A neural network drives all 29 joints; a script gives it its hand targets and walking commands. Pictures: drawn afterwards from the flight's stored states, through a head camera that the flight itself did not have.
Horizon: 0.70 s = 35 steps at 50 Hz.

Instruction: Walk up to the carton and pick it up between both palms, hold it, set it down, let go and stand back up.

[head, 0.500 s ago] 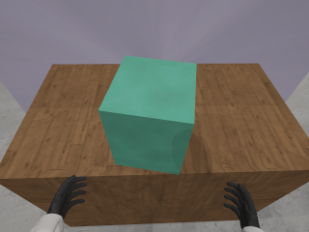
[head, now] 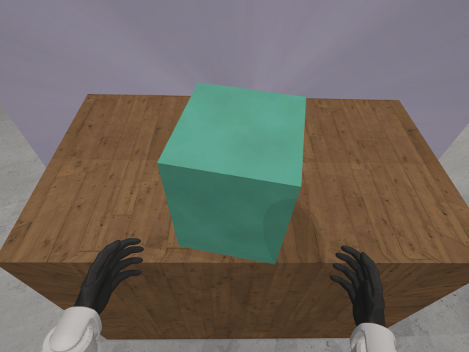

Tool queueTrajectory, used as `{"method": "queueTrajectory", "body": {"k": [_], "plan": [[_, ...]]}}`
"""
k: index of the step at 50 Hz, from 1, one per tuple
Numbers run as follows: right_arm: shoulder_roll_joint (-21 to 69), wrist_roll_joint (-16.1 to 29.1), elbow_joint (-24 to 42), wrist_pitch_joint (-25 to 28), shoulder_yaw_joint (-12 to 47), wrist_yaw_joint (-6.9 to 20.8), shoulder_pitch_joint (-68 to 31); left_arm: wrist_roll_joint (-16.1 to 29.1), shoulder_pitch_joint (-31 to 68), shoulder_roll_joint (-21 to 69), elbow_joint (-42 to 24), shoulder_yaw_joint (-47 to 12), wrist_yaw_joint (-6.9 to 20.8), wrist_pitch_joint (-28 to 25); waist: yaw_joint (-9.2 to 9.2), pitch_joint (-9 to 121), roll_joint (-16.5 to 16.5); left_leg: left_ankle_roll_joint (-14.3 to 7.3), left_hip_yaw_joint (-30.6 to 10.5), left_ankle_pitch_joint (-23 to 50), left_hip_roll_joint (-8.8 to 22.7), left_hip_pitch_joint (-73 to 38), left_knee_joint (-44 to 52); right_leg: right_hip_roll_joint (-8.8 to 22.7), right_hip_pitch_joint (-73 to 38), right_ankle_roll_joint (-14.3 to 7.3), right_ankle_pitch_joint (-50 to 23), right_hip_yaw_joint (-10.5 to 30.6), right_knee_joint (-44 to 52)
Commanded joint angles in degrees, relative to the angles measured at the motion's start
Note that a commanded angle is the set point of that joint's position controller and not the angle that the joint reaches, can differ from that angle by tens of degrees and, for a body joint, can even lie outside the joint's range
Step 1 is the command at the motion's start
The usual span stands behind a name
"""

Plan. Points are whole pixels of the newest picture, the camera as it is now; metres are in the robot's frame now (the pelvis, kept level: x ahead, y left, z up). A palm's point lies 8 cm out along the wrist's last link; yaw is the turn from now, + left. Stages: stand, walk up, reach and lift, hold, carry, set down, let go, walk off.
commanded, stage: reach and lift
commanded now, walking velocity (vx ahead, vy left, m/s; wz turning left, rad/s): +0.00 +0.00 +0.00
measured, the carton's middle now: (237, 176) +0.41 +0.04 +0.05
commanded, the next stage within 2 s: none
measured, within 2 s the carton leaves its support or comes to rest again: neither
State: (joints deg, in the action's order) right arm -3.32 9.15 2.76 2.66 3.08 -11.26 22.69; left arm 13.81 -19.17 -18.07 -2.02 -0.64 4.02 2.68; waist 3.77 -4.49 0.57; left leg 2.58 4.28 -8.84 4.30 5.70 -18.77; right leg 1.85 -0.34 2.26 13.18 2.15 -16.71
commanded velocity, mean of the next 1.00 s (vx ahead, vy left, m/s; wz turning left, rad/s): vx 0.00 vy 0.00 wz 0.00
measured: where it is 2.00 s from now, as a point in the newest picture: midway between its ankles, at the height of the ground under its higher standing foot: outside the picture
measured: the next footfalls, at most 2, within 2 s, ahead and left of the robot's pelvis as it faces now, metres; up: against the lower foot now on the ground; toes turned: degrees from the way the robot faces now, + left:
none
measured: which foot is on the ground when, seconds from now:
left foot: down 0.00-1.00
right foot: down 0.00-1.00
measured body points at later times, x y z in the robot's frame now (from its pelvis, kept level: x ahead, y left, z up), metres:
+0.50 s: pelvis -0.01 +0.00 +0.00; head +0.01 +0.00 +0.45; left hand +0.29 +0.22 +0.08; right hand +0.28 -0.18 +0.07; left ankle +0.02 +0.15 -0.75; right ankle -0.04 -0.15 -0.75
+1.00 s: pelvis -0.01 +0.00 +0.00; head +0.00 +0.01 +0.45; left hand +0.36 +0.21 +0.13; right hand +0.33 -0.19 +0.12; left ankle +0.02 +0.15 -0.75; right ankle -0.04 -0.15 -0.75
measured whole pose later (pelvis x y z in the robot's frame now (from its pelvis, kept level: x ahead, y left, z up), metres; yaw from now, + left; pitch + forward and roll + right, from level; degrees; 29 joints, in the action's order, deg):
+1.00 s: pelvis -0.01 +0.00 +0.00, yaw -1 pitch -1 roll +0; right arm -13.0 20.9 -5.2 -22.8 1.7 -15.4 -19.2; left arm 12.5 24.8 -19.4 5.5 7.9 2.2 36.4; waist -1.3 -2.9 1.4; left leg 2.3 4.2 -6.7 4.2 9.5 -17.7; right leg 1.6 4.5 2.5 11.4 3.0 -17.0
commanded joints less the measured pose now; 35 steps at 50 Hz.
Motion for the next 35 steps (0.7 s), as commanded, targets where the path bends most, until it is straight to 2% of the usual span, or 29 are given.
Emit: {"method": "queueTrajectory", "body": {"k": [1, 4, 7, 11, 20, 28, 35], "plan": [[-2.8, -0.2, 12.8, 0.1, -2.0, -0.3, -7.1, 1.1, 9.3, -6.6, -11.5, 3.2, -0.7, -1.3, -1.22, 5.2, -3.1, -0.3, -0.3, 8.5, -3.0, -11.0, -0.1, -2.1, 13.7, -2.3, -2.1, -0.7, 5.1], [-3.8, 0.1, 14.7, -2.9, -3.0, -0.3, -11.3, 1.7, 13.2, -6.9, -12.8, 3.4, -1.9, 1.4, -1.18, 6.4, -3.7, -0.3, -0.5, 6.5, -2.8, -10.3, 0.5, -2.3, 13.8, -2.5, 0.1, -1.0, 4.7], [-4.8, 0.7, 15.9, -5.8, -3.6, -0.4, -15.3, 2.3, 17.2, -6.7, -13.8, 3.6, -2.6, 4.9, -1.62, 7.9, -3.6, -0.5, -0.8, 7.0, -2.8, -10.4, 0.6, -2.6, 13.7, -2.6, -0.7, -1.1, 4.3], [-6.3, 2.1, 15.9, -9.2, -3.9, -0.5, -20.1, 1.8, 21.9, -6.1, -14.3, 4.7, -2.8, 9.7, -1.68, 10.2, -3.9, -0.4, -0.9, 9.7, -2.9, -11.3, 0.7, -3.0, 12.7, -2.5, -3.9, -1.2, 3.7], [-8.6, 4.8, 14.4, -14.0, -3.2, -2.1, -29.3, -0.7, 30.9, -4.8, -13.7, 8.6, -1.4, 18.4, -2.21, 13.1, -2.0, -0.3, 0.4, 14.1, -3.9, -13.4, 0.6, -3.5, 8.7, -1.1, -14.1, -1.5, 3.0], [-9.8, 6.3, 14.7, -16.0, -2.7, -4.0, -37.0, -1.7, 38.8, -6.3, -13.5, 11.5, -0.4, 22.6, -2.78, 16.7, -1.1, -0.5, 1.4, 15.8, -4.6, -14.1, 0.5, -3.6, 5.8, 0.4, -23.0, -1.9, 1.7], [-11.6, 8.0, 12.7, -18.1, -3.0, -4.7, -44.2, -1.3, 47.1, -7.9, -11.5, 12.3, -0.3, 25.5, -3.57, 19.5, -1.2, -0.8, 1.5, 15.2, -4.6, -13.5, 0.3, -3.7, 5.6, 0.7, -24.4, -2.0, 1.3]]}}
